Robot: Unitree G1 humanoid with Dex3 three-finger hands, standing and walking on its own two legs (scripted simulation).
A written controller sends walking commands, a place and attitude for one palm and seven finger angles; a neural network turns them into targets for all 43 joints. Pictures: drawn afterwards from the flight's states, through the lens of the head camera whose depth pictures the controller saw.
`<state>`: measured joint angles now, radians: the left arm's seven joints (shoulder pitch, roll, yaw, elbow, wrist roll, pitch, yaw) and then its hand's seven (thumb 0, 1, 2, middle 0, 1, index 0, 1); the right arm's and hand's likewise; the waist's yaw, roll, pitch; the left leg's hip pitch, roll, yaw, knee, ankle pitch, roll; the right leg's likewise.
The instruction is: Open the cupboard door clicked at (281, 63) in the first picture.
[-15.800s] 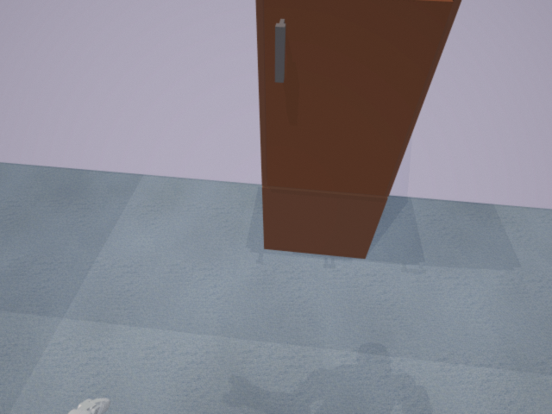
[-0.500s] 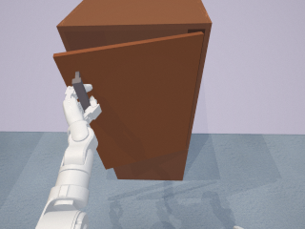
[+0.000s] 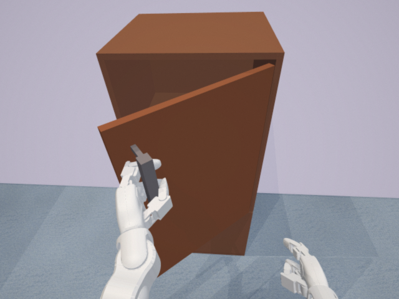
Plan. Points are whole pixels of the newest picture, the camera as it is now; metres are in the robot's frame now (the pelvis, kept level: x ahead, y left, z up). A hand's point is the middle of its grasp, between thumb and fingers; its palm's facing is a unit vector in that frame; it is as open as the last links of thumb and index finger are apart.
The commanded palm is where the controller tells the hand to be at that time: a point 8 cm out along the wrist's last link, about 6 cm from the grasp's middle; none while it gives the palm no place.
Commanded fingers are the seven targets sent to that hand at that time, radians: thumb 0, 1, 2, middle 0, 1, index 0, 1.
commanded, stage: pull the door open along its arc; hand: left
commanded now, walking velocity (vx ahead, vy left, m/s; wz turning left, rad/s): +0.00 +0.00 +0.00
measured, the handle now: (145, 177) +0.30 +0.13 +0.14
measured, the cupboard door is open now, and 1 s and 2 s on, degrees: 40 42 44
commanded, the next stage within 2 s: open thumb and fingers to let go in 0.06 s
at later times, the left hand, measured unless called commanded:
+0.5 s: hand (170, 198) +0.26 +0.07 +0.14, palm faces +0.38 -0.92 +0.02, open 8.7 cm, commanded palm +0.21 +0.11 +0.13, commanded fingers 0.00 -0.36 0.36 -0.31 -1.22 -0.31 -1.22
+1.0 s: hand (169, 198) +0.26 +0.08 +0.14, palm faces +0.32 -0.95 +0.02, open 14.4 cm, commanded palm +0.21 +0.12 +0.13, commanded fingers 0.00 -0.50 0.30 -0.15 -0.30 -0.15 -0.30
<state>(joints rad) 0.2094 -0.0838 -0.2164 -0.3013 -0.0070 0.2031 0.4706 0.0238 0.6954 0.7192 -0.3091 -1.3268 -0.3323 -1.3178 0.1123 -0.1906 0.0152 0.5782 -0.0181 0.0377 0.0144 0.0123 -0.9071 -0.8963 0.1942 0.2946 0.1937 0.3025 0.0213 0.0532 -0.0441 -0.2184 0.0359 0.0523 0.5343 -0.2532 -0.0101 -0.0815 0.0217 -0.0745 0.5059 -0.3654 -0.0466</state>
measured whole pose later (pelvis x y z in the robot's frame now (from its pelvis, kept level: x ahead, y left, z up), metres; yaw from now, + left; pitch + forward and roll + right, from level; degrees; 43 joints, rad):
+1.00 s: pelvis -0.02 +0.00 +0.00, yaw +2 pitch -6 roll -1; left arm 0.05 -0.08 -0.27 -0.17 0.02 0.22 0.52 -0.01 -0.49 0.30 -0.37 -0.79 -0.39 -0.74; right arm 0.08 -0.17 0.04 0.64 -0.02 0.10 0.01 0.01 -0.91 -0.90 0.20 0.29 0.19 0.30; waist 0.04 0.06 0.00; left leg -0.21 0.03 0.02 0.53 -0.22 -0.01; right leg -0.06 0.02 -0.10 0.49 -0.33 -0.05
